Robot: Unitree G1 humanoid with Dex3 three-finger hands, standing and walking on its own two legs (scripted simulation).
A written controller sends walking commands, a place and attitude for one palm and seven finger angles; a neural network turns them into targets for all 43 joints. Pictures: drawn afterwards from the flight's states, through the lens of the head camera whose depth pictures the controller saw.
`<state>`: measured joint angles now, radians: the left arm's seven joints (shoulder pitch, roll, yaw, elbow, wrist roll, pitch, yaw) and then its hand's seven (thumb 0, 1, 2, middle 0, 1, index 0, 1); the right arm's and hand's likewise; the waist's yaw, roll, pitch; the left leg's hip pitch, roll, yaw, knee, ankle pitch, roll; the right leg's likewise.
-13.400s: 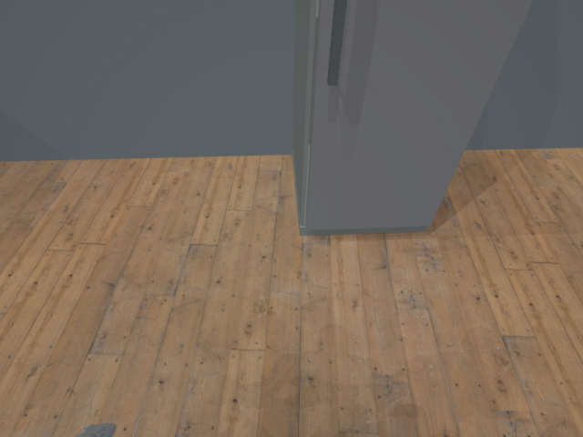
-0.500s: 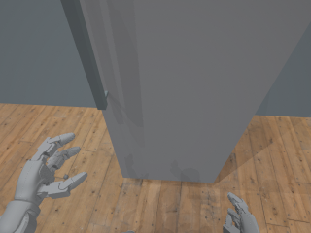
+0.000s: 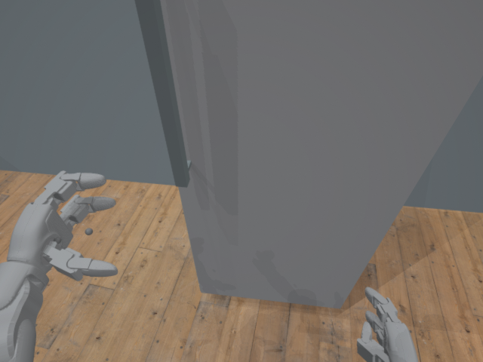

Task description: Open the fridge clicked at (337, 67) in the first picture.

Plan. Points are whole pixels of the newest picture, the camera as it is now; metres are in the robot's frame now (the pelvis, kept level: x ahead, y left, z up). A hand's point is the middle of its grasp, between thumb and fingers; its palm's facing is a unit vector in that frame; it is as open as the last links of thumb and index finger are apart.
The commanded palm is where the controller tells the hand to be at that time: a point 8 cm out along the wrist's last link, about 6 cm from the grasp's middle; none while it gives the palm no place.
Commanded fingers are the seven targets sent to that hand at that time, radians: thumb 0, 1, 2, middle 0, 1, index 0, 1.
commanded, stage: raise the hand to about handle height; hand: left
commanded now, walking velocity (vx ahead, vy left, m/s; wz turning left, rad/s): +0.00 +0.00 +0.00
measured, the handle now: (167, 73) +0.49 +0.19 +0.26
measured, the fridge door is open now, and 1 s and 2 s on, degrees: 0 0 0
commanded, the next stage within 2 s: move the hooked fingers beside the handle in 0.86 s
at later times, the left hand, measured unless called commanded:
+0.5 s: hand (70, 181) +0.28 +0.27 +0.20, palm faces +0.06 -1.00 -0.07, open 14.0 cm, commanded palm +0.24 +0.31 +0.20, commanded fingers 0.00 -0.50 0.30 -0.30 -1.20 -0.30 -1.20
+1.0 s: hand (79, 182) +0.28 +0.26 +0.19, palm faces +0.07 -0.99 -0.08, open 14.0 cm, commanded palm +0.25 +0.31 +0.20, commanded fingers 0.00 -0.50 0.30 -0.30 -1.20 -0.30 -1.20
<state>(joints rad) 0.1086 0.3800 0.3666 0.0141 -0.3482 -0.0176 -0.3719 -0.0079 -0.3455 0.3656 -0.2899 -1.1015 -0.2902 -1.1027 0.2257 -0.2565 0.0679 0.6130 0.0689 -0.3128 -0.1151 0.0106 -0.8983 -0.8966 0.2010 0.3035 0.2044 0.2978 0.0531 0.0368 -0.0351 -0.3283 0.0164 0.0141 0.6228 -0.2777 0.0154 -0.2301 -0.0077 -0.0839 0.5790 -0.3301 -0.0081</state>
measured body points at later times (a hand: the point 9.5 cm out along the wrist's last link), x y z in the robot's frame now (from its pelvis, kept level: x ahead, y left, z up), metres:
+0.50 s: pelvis +0.00 -0.01 +0.01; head -0.02 -0.03 +0.46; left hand +0.27 +0.33 +0.20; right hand +0.19 -0.24 -0.06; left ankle +0.03 +0.11 -0.73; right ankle -0.01 -0.11 -0.73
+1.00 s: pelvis +0.01 -0.01 +0.01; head -0.02 -0.03 +0.46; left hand +0.27 +0.32 +0.20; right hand +0.20 -0.23 -0.06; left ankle +0.03 +0.11 -0.73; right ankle -0.01 -0.11 -0.73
